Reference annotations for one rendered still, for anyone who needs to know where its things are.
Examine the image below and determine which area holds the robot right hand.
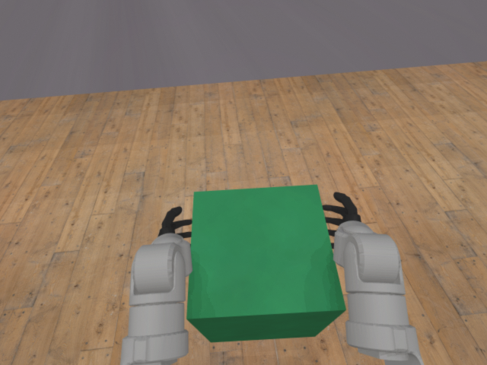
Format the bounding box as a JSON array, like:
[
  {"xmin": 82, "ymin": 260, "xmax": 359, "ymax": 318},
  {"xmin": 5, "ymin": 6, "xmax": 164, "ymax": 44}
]
[{"xmin": 322, "ymin": 192, "xmax": 361, "ymax": 249}]

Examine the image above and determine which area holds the robot left hand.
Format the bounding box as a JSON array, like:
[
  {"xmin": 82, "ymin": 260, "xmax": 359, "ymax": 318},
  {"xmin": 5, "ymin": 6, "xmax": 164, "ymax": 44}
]
[{"xmin": 158, "ymin": 207, "xmax": 192, "ymax": 247}]

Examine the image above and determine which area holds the right robot forearm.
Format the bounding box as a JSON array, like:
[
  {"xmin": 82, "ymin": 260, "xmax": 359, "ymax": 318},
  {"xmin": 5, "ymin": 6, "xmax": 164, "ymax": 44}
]
[{"xmin": 333, "ymin": 221, "xmax": 424, "ymax": 365}]

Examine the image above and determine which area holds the left robot forearm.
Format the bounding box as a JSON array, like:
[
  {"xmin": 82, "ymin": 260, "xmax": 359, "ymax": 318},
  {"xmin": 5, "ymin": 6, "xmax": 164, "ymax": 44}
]
[{"xmin": 120, "ymin": 233, "xmax": 193, "ymax": 365}]

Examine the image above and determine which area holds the carton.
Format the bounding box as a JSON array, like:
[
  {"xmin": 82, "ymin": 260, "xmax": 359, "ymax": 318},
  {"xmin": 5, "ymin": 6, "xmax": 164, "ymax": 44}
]
[{"xmin": 186, "ymin": 185, "xmax": 346, "ymax": 342}]

